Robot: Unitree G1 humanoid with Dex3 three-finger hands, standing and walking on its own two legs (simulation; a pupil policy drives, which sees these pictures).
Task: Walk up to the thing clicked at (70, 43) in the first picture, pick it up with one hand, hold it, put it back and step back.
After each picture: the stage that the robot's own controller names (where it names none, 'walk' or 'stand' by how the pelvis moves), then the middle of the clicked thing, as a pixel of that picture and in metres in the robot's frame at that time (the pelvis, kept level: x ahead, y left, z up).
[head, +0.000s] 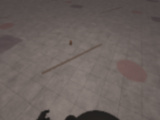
stand; (70, 42) +1.76 +0.47 -0.72
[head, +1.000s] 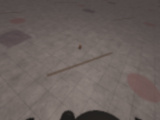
walk; (80, 46) +1.67 +0.18 -0.69
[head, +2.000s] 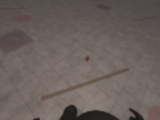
walk; (87, 58) +1.15 +0.02 -0.69
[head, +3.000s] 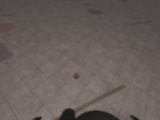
walk; (76, 75) +0.76 +0.13 -0.70
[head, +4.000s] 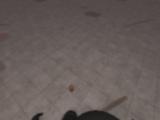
walk; (71, 88) +0.55 +0.21 -0.70
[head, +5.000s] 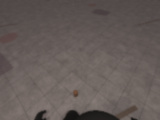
stand; (75, 93) +0.45 +0.17 -0.70
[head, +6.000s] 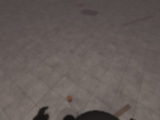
stand; (69, 99) +0.37 +0.21 -0.71
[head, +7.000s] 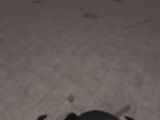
stand; (71, 98) +0.40 +0.22 -0.72
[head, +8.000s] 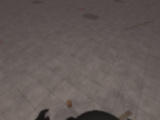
stand; (69, 103) +0.34 +0.21 -0.72
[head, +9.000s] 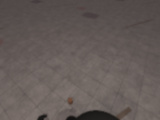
stand; (70, 101) +0.37 +0.21 -0.73
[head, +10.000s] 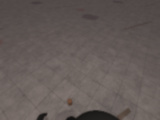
stand; (69, 102) +0.36 +0.20 -0.73
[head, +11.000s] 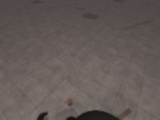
stand; (70, 102) +0.36 +0.21 -0.73
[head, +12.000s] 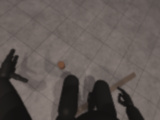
go down; (61, 65) +0.41 +0.25 -0.39
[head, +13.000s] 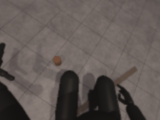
go down; (57, 61) +0.42 +0.28 -0.30
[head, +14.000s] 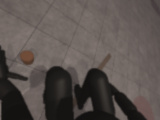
close in; (27, 58) +0.39 +0.31 -0.22
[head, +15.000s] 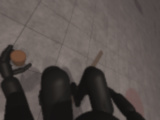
close; (18, 58) +0.39 +0.32 -0.21
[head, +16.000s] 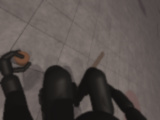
lift; (22, 59) +0.37 +0.31 -0.22
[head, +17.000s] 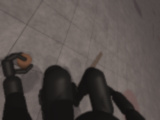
lift; (24, 61) +0.36 +0.30 -0.22
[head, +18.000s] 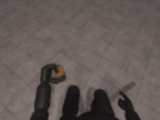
lift; (60, 74) +0.32 +0.20 -0.01
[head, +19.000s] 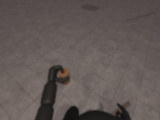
hold; (64, 76) +0.32 +0.18 +0.01
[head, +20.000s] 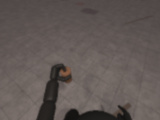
hold; (66, 75) +0.33 +0.16 +0.02
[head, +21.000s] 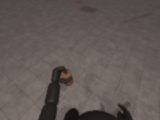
hold; (67, 78) +0.33 +0.15 +0.00
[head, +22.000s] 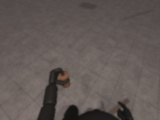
crouch; (65, 80) +0.32 +0.17 -0.03
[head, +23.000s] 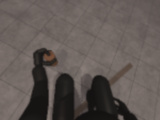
lower; (51, 59) +0.42 +0.25 -0.11
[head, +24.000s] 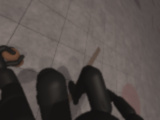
lower; (14, 58) +0.40 +0.31 -0.22
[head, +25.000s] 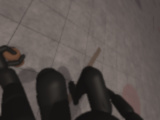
lower; (15, 58) +0.40 +0.32 -0.22
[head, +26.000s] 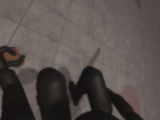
lower; (15, 58) +0.39 +0.32 -0.22
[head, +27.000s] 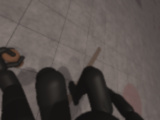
lower; (14, 59) +0.39 +0.32 -0.22
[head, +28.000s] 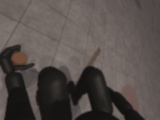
open; (19, 60) +0.38 +0.30 -0.22
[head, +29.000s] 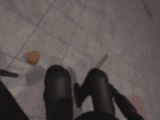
stand; (33, 58) +0.38 +0.29 -0.23
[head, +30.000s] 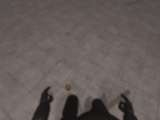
stand; (68, 87) +0.37 +0.20 -0.58
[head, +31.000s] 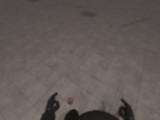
stand; (70, 101) +0.37 +0.19 -0.66
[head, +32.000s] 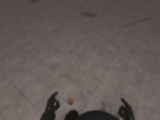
stand; (70, 101) +0.36 +0.19 -0.67
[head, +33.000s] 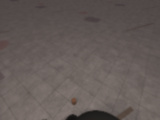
stand; (74, 101) +0.40 +0.17 -0.72
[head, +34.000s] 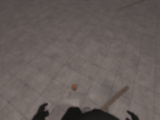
walk; (74, 87) +0.43 +0.15 -0.70
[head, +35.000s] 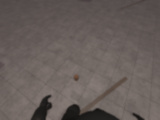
walk; (76, 77) +0.61 +0.18 -0.70
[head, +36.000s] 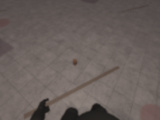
walk; (75, 62) +0.94 +0.21 -0.69
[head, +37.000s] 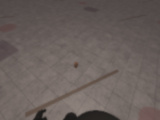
stand; (76, 65) +1.00 +0.21 -0.72
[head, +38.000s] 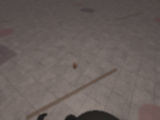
stand; (74, 65) +1.00 +0.24 -0.72
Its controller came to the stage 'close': yes
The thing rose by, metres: 0.71
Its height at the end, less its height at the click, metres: +0.00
